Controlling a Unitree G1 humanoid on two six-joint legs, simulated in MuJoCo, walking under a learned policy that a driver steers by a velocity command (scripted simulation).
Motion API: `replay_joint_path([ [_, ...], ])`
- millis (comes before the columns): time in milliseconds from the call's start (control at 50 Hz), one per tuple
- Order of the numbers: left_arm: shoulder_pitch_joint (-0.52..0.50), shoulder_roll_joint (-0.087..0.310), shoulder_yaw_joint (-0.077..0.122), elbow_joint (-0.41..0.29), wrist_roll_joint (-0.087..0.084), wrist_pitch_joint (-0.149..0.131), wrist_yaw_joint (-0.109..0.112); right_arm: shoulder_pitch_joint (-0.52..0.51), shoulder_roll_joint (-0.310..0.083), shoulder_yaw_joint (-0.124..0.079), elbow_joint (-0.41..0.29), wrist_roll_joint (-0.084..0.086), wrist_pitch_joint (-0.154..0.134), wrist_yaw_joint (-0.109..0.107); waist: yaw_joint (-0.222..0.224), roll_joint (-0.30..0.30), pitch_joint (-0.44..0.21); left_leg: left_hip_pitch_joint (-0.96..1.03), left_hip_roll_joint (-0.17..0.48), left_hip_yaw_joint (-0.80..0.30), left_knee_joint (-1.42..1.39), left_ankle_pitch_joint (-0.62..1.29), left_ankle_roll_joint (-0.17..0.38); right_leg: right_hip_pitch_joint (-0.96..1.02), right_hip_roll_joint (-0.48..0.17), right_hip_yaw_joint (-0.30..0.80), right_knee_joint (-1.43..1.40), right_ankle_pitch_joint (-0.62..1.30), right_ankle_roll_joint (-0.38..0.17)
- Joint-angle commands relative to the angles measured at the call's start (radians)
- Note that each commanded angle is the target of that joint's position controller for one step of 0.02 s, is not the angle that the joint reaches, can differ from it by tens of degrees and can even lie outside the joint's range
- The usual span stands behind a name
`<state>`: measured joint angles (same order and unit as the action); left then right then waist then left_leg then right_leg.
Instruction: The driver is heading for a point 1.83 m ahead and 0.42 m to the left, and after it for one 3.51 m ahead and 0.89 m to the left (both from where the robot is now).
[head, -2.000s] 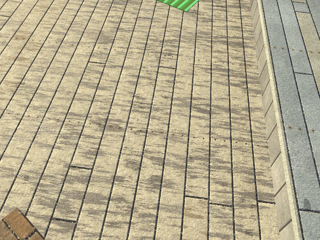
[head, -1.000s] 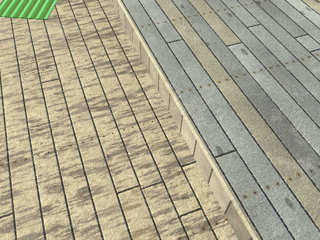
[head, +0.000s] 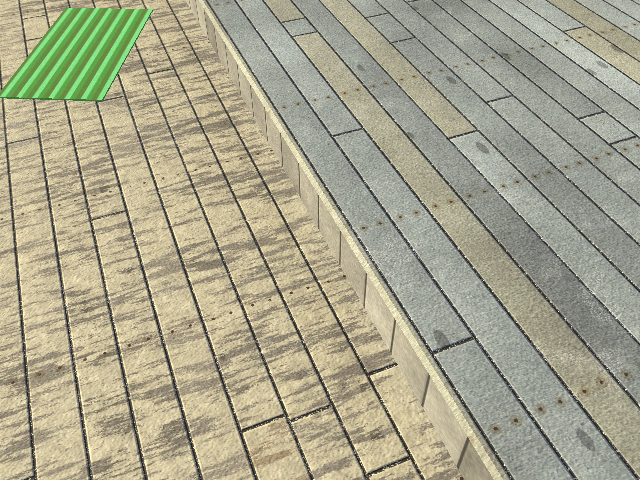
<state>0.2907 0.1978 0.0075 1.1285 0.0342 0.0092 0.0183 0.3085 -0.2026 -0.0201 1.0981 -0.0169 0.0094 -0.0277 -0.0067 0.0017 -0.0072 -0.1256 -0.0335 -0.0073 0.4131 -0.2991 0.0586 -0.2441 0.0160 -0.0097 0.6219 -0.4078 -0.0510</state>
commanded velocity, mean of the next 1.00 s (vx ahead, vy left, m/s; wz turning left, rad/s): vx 0.44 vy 0.00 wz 0.29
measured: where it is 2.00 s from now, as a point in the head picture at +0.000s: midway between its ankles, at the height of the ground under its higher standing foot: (236, 322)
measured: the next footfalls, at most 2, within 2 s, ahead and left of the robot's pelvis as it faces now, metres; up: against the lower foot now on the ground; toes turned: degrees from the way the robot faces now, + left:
left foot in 0.60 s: +0.41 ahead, +0.04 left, +0.00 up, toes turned +12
right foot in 1.14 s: +0.77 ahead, +0.01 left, +0.00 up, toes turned +28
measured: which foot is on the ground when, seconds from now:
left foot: down 0.00-0.12, up 0.14-0.58, down 0.60-1.00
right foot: down 0.00-0.58, up 0.60-1.00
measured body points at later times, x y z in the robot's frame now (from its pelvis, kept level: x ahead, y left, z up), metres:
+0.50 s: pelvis +0.19 -0.03 -0.01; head +0.23 -0.04 +0.44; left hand +0.06 +0.17 -0.15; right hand +0.37 -0.24 -0.15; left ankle +0.34 +0.07 -0.70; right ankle +0.03 -0.11 -0.74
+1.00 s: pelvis +0.48 +0.02 +0.00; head +0.51 +0.05 +0.45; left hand +0.61 +0.30 -0.11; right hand +0.51 -0.25 -0.13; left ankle +0.37 +0.03 -0.74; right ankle +0.69 -0.08 -0.68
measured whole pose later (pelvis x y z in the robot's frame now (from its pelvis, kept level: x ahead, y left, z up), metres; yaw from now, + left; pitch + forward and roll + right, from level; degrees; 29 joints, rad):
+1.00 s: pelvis +0.48 +0.02 +0.00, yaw +21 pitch +2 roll -1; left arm 0.00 0.23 0.02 0.80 0.04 -0.03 -0.01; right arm 0.43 -0.23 -0.06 0.97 -0.01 -0.05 -0.01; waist -0.10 -0.03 0.05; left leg -0.02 -0.16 -0.14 0.28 -0.27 0.15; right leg -0.70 -0.09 0.03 0.76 -0.04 0.04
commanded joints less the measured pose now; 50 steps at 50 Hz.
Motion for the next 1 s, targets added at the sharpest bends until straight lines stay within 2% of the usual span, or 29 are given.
replay_joint_path([
  [20,-0.074,0.069,0.015,-0.089,0.002,-0.038,-0.016,0.061,-0.155,-0.038,-0.013,-0.01,-0.016,0.001,-0.019,0.121,0.172,-0.057,0.323,-0.396,-0.314,-0.414,0.18,-0.232,-0.04,-0.012,0.132,-0.061,-0.015],
  [60,-0.036,0.057,0.018,-0.092,-0.008,-0.055,-0.024,0.017,-0.16,-0.043,-0.026,-0.003,-0.028,0.004,0.016,0.12,0.15,-0.103,0.272,-0.3,-0.273,-0.334,0.155,-0.122,-0.03,-0.037,0.02,-0.028,-0.024],
  [80,0.023,0.041,0.019,-0.076,-0.013,-0.063,-0.023,-0.016,-0.159,-0.045,-0.036,0.003,-0.03,0.007,0.051,0.114,0.145,-0.182,0.236,-0.244,-0.233,-0.319,0.136,0.01,-0.011,-0.067,-0.089,0.045,-0.03],
  [100,0.113,0.033,0.023,-0.04,-0.016,-0.066,-0.019,-0.041,-0.15,-0.047,-0.045,0.006,-0.031,0.01,0.087,0.086,0.138,-0.276,0.192,-0.195,-0.162,-0.324,0.121,0.169,0.027,-0.099,-0.179,0.107,-0.029],
  [120,0.196,0.055,0.033,-0.012,-0.012,-0.071,-0.011,-0.057,-0.127,-0.042,-0.059,0.001,-0.037,0.012,0.113,0.017,0.128,-0.376,0.143,-0.141,-0.039,-0.308,0.101,0.303,0.011,-0.046,-0.24,0.072,-0.028],
  [140,0.308,0.121,0.048,0.002,0.004,-0.081,0.0,-0.076,-0.055,-0.022,-0.085,-0.002,-0.048,0.02,0.149,-0.197,0.079,-0.477,0.039,-0.003,0.278,-0.241,0.06,0.4,-0.222,0.288,-0.419,-0.166,-0.051],
  [160,0.39,0.215,0.07,0.023,-0.006,-0.077,-0.002,-0.092,-0.044,-0.02,-0.122,-0.005,-0.054,0.028,0.146,-0.31,0.1,-0.638,-0.038,0.049,0.495,-0.28,0.056,0.385,-0.399,0.649,-0.563,-0.423,-0.14],
  [180,0.296,0.172,0.061,0.003,-0.006,-0.072,-0.001,-0.112,-0.101,-0.03,-0.127,-0.027,-0.059,0.037,0.087,-0.155,0.182,-0.66,0.041,-0.024,0.63,-0.193,0.068,0.283,-0.408,0.64,-0.559,-0.439,-0.167],
  [200,0.194,0.134,0.05,-0.037,-0.01,-0.081,-0.006,-0.112,-0.089,-0.029,-0.12,-0.022,-0.067,0.051,0.041,-0.074,0.202,-0.651,0.079,-0.041,0.655,-0.08,0.067,0.227,-0.361,0.538,-0.55,-0.331,-0.154],
  [220,0.147,0.115,0.045,-0.057,-0.013,-0.092,-0.008,-0.086,-0.07,-0.024,-0.105,-0.015,-0.074,0.06,0.015,-0.055,0.185,-0.614,0.101,-0.036,0.643,-0.001,0.052,0.22,-0.308,0.427,-0.554,-0.169,-0.132],
  [240,0.139,0.099,0.039,-0.063,-0.018,-0.103,-0.006,-0.086,-0.076,-0.028,-0.1,-0.019,-0.076,0.066,0.005,-0.042,0.16,-0.593,0.112,-0.019,0.631,0.051,0.036,0.236,-0.275,0.346,-0.554,-0.026,-0.118],
  [280,0.194,0.07,0.028,-0.04,-0.019,-0.117,-0.003,-0.092,-0.066,-0.028,-0.101,-0.026,-0.066,0.071,0.007,-0.052,0.119,-0.589,0.108,0.021,0.638,0.104,0.012,0.28,-0.228,0.22,-0.52,0.246,-0.105],
  [320,0.254,0.066,0.024,-0.017,-0.019,-0.122,0.0,-0.132,-0.052,-0.024,-0.118,-0.018,-0.054,0.07,0.014,-0.072,0.108,-0.629,0.098,0.046,0.644,0.126,0.0,0.314,-0.212,0.128,-0.491,0.457,-0.094],
  [420,0.282,0.047,0.009,-0.012,-0.014,-0.125,0.012,-0.336,-0.019,-0.003,-0.209,-0.007,-0.046,0.07,0.042,-0.085,0.153,-0.616,0.047,0.094,0.426,0.207,0.001,0.27,-0.187,-0.021,-0.496,0.681,-0.067],
  [480,0.287,0.062,0.008,-0.009,-0.015,-0.129,0.02,-0.397,-0.015,0.006,-0.245,-0.007,-0.045,0.068,0.043,-0.099,0.156,-0.499,0.019,0.158,0.263,0.232,0.039,0.277,-0.209,-0.082,-0.478,0.846,-0.055],
  [520,0.268,0.092,0.013,-0.012,-0.018,-0.135,0.027,-0.339,-0.045,-0.003,-0.238,-0.007,-0.049,0.062,0.003,-0.113,0.108,-0.384,-0.029,0.191,0.22,0.208,0.085,0.323,-0.224,-0.119,-0.363,1.151,-0.04],
  [560,0.229,0.132,0.026,-0.028,-0.019,-0.127,0.035,-0.146,-0.091,-0.027,-0.186,-0.009,-0.058,0.056,-0.086,-0.133,-0.003,-0.196,-0.08,0.194,0.2,0.151,0.135,0.339,-0.244,-0.138,-0.086,1.335,-0.036],
  [580,0.203,0.151,0.034,-0.041,-0.023,-0.122,0.033,-0.005,-0.113,-0.044,-0.14,-0.014,-0.064,0.053,-0.147,-0.134,-0.072,-0.039,-0.083,0.169,0.133,0.178,0.166,0.292,-0.244,-0.145,0.112,1.254,-0.038],
  [600,0.168,0.154,0.036,-0.067,-0.025,-0.122,0.023,0.114,-0.165,-0.069,-0.111,-0.029,-0.064,0.046,-0.209,-0.095,-0.126,0.158,0.01,0.031,0.076,0.101,0.214,0.115,-0.204,-0.158,0.385,0.973,-0.035],
  [620,0.232,0.022,0.018,-0.113,-0.021,-0.124,0.003,0.109,-0.258,-0.092,-0.123,-0.037,-0.055,0.037,-0.107,0.15,-0.202,0.429,0.315,-0.454,0.074,0.172,0.358,-0.277,-0.019,-0.14,0.79,-0.042,-0.001],
  [640,0.163,0.096,0.035,-0.152,-0.027,-0.132,-0.007,0.108,-0.258,-0.097,-0.124,-0.001,-0.043,0.043,-0.125,0.098,-0.261,0.468,0.366,-0.759,-0.101,0.013,0.434,-0.452,0.036,0.053,0.945,-0.075,-0.008],
  [660,0.06,0.117,0.038,-0.196,-0.026,-0.145,-0.01,0.01,-0.227,-0.09,-0.141,0.006,-0.044,0.037,-0.089,0.042,-0.091,0.326,0.344,-0.626,-0.166,-0.031,0.382,-0.532,-0.042,0.084,0.88,0.051,-0.02],
  [680,0.028,0.127,0.041,-0.209,-0.024,-0.153,-0.011,-0.041,-0.167,-0.077,-0.152,0.006,-0.048,0.037,-0.052,-0.035,-0.016,0.183,0.316,-0.535,-0.2,0.054,0.338,-0.488,-0.075,0.072,0.798,0.121,-0.019],
  [700,0.022,0.117,0.044,-0.209,-0.017,-0.146,-0.007,-0.072,-0.131,-0.067,-0.156,0.0,-0.056,0.036,-0.007,-0.088,0.033,0.063,0.271,-0.452,-0.211,0.175,0.301,-0.424,-0.098,0.072,0.734,0.135,-0.007],
  [720,0.033,0.103,0.042,-0.219,-0.001,-0.125,-0.008,-0.076,-0.111,-0.059,-0.157,0.003,-0.063,0.03,0.025,-0.087,0.04,-0.019,0.232,-0.389,-0.215,0.265,0.285,-0.362,-0.11,0.075,0.684,0.128,0.014],
  [740,0.037,0.085,0.04,-0.224,0.008,-0.103,-0.01,-0.067,-0.111,-0.055,-0.154,0.005,-0.073,0.028,0.04,-0.078,0.04,-0.061,0.206,-0.344,-0.218,0.325,0.274,-0.33,-0.119,0.072,0.64,0.118,0.03],
  [800,-0.023,0.074,0.038,-0.266,0.018,-0.065,-0.015,-0.002,-0.162,-0.065,-0.147,0.014,-0.093,0.026,0.04,-0.027,0.053,-0.104,0.148,-0.264,-0.218,0.442,0.248,-0.356,-0.125,0.031,0.506,0.155,0.068],
  [900,-0.264,0.092,0.035,-0.364,0.01,-0.053,-0.028,0.134,-0.161,-0.064,-0.146,0.017,-0.077,0.026,-0.051,0.045,0.051,0.004,0.103,-0.263,-0.188,0.562,0.142,-0.45,-0.096,-0.007,0.252,0.366,0.094],
  [1000,-0.424,0.092,0.017,-0.432,-0.005,-0.059,-0.035,0.229,-0.158,-0.062,-0.152,0.004,-0.059,0.009,-0.109,0.081,0.044,0.171,0.11,-0.314,-0.121,0.666,0.129,-0.485,-0.041,-0.012,0.078,0.378,0.085],
])
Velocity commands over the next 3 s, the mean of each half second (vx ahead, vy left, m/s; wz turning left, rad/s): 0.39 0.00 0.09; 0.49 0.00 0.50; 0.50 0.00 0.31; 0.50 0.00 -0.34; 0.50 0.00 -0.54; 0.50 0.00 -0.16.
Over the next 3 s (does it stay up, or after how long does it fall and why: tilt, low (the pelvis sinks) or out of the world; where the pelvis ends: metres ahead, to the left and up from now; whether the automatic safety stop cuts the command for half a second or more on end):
stays up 1.45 0.35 0.00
